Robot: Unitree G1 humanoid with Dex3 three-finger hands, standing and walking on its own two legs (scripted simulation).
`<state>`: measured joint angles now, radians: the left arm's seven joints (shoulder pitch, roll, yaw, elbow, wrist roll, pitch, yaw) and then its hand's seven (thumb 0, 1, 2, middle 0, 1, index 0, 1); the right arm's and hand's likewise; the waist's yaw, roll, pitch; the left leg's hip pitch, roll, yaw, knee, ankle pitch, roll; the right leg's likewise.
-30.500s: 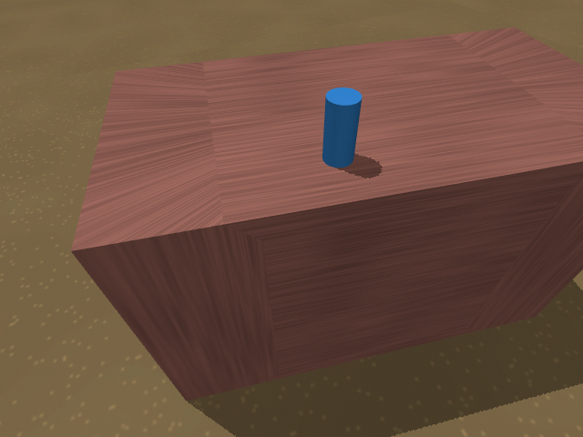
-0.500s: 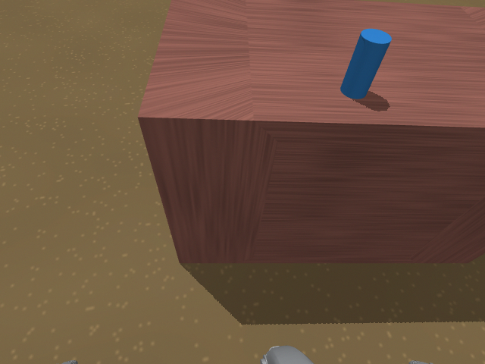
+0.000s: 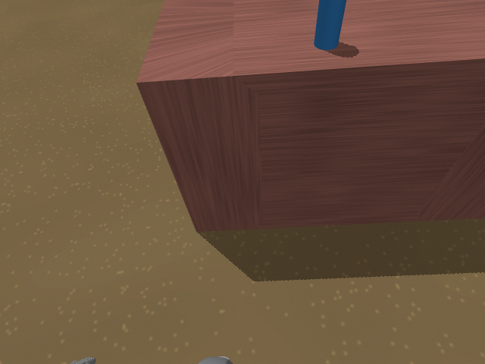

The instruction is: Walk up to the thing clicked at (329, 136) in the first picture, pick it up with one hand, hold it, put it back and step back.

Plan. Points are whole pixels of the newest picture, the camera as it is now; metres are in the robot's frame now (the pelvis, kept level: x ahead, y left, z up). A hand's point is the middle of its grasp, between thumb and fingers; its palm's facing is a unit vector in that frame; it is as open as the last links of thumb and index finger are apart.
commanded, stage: step back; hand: right
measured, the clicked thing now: (330, 17) +0.89 -0.21 +0.11
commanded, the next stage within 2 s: stand in 1.60 s
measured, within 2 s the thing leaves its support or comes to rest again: neither
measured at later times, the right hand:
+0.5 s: hand out of the picture -0.05 -0.29 -0.14, palm faces +0.00 +0.92 -0.40, open 7.4 cm
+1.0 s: hand out of the picture -0.14 -0.27 -0.15, palm faces -0.02 +0.94 -0.35, open 7.4 cm
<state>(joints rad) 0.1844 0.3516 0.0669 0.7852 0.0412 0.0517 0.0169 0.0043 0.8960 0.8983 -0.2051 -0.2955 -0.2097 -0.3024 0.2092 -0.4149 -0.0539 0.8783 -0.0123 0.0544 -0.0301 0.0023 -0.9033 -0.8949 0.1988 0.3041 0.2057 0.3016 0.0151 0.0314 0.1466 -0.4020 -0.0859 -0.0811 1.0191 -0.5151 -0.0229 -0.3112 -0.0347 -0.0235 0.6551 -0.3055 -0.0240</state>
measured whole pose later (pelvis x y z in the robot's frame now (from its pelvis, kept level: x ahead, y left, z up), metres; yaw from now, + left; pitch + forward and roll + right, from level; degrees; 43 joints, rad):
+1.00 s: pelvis -0.20 -0.01 +0.00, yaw +1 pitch -3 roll +0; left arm 0.18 0.40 0.07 0.99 0.03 -0.01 -0.01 0.00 0.90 0.90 -0.20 -0.29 -0.21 -0.30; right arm 0.23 -0.36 -0.05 0.99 -0.03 -0.01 0.02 0.00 -0.90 -0.89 0.20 0.30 0.21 0.30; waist -0.01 0.00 0.06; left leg -0.24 0.02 -0.03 0.60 -0.32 -0.02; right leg -0.25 -0.01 -0.02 0.59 -0.33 -0.02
